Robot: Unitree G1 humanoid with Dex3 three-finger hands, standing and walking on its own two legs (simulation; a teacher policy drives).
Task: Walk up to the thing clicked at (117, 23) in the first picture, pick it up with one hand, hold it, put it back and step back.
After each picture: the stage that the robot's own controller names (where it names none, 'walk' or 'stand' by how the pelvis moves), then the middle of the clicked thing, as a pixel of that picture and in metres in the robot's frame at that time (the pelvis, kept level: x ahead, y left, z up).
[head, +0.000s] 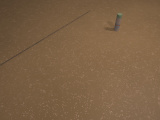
stand; (118, 22) +1.87 -0.52 -0.66
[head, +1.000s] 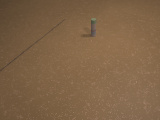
walk; (93, 27) +1.79 -0.05 -0.63
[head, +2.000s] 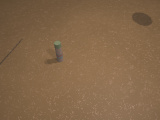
walk; (58, 51) +1.21 +0.28 -0.65
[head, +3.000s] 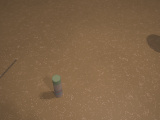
walk; (57, 86) +0.76 +0.23 -0.64
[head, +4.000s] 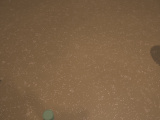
stand; out of the picture +0.43 +0.21 -0.63
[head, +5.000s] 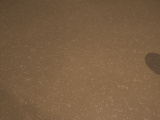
stand; out of the picture +0.37 +0.22 -0.66
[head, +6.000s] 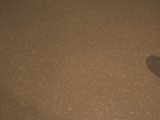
stand; out of the picture +0.35 +0.22 -0.66
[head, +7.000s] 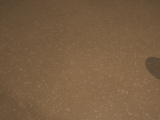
stand; out of the picture +0.35 +0.23 -0.66
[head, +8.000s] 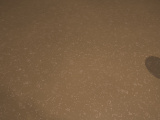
stand; out of the picture +0.34 +0.23 -0.66
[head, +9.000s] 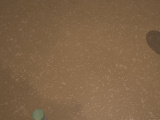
go down; (41, 119) +0.37 +0.23 -0.59
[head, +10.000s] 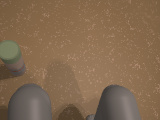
go down; (14, 61) +0.43 +0.26 -0.24
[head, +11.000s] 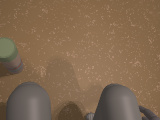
close in; (10, 58) +0.43 +0.27 -0.24
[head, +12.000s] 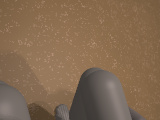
close; out of the picture +0.41 +0.31 -0.15
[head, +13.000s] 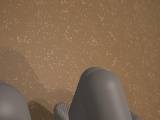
lift; out of the picture +0.39 +0.31 -0.16
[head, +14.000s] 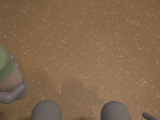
lift; (7, 78) +0.34 +0.23 +0.02
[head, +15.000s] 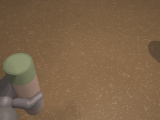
hold; (28, 89) +0.33 +0.18 +0.04
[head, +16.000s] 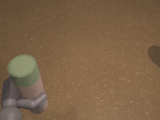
hold; (32, 89) +0.33 +0.17 +0.04
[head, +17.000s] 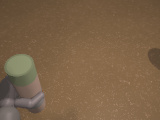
hold; (29, 88) +0.33 +0.18 +0.05
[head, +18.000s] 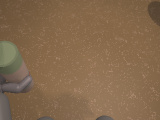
crouch; (16, 72) +0.39 +0.20 -0.02
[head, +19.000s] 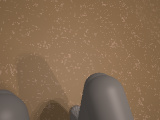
lower; out of the picture +0.46 +0.30 -0.10
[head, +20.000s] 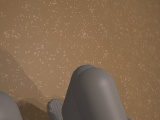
lower; out of the picture +0.43 +0.32 -0.16
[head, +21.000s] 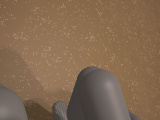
lower; out of the picture +0.41 +0.32 -0.16
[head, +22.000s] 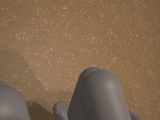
lower; out of the picture +0.40 +0.32 -0.16
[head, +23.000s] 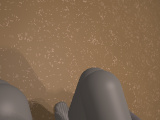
lower; out of the picture +0.39 +0.32 -0.16
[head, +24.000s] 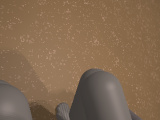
open; out of the picture +0.39 +0.31 -0.16
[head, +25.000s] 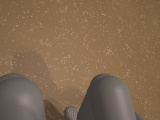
stand; out of the picture +0.40 +0.30 -0.18
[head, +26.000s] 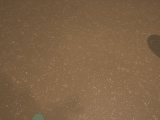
stand; out of the picture +0.37 +0.21 -0.55
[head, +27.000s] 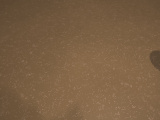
stand; out of the picture +0.37 +0.22 -0.60
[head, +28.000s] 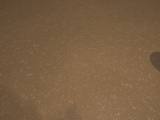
stand; out of the picture +0.37 +0.21 -0.60
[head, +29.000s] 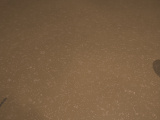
stand; out of the picture +0.39 +0.20 -0.65
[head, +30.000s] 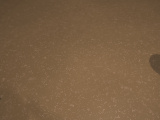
stand; out of the picture +0.36 +0.22 -0.66
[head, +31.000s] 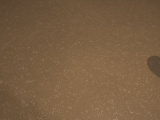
stand; out of the picture +0.35 +0.23 -0.66
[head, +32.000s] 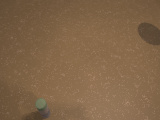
walk; (43, 109) +0.44 +0.24 -0.63
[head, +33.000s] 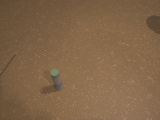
walk; (57, 80) +0.74 +0.27 -0.63
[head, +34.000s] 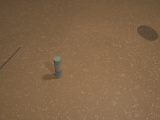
stand; (58, 67) +1.01 +0.21 -0.64
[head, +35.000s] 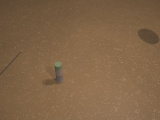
stand; (59, 72) +0.97 +0.21 -0.66
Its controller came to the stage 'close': yes
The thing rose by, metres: 0.68
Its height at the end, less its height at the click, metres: +0.00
